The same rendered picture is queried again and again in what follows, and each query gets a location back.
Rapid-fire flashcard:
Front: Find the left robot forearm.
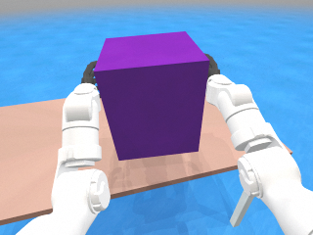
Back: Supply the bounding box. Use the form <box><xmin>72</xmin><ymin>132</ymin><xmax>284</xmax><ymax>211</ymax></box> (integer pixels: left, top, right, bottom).
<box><xmin>51</xmin><ymin>83</ymin><xmax>102</xmax><ymax>209</ymax></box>

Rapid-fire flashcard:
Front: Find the table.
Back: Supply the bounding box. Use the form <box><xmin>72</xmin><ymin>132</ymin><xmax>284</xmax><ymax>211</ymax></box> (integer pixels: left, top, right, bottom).
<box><xmin>0</xmin><ymin>93</ymin><xmax>293</xmax><ymax>227</ymax></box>

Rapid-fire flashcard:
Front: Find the right robot forearm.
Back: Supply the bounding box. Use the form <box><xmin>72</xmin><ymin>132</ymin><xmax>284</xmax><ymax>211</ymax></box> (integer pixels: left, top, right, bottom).
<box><xmin>205</xmin><ymin>74</ymin><xmax>302</xmax><ymax>182</ymax></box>

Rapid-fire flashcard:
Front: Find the left robot hand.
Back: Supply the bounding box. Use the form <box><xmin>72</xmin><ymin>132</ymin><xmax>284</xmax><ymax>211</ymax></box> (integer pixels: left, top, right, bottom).
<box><xmin>80</xmin><ymin>61</ymin><xmax>101</xmax><ymax>98</ymax></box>

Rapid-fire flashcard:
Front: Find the right robot hand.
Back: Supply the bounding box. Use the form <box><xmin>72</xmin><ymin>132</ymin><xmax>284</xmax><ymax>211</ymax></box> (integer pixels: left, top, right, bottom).
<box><xmin>204</xmin><ymin>53</ymin><xmax>220</xmax><ymax>80</ymax></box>

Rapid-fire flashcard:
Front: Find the right robot upper arm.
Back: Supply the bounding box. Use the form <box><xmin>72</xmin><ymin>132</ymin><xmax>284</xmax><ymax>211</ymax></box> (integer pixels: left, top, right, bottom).
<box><xmin>237</xmin><ymin>146</ymin><xmax>313</xmax><ymax>235</ymax></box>

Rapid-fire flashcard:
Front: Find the left robot upper arm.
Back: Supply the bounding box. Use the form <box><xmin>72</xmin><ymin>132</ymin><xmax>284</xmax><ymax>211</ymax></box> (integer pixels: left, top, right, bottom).
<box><xmin>16</xmin><ymin>168</ymin><xmax>111</xmax><ymax>235</ymax></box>

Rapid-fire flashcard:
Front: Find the carton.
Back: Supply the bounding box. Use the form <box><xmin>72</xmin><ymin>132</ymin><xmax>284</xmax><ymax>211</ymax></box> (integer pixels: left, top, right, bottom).
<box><xmin>93</xmin><ymin>31</ymin><xmax>210</xmax><ymax>161</ymax></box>

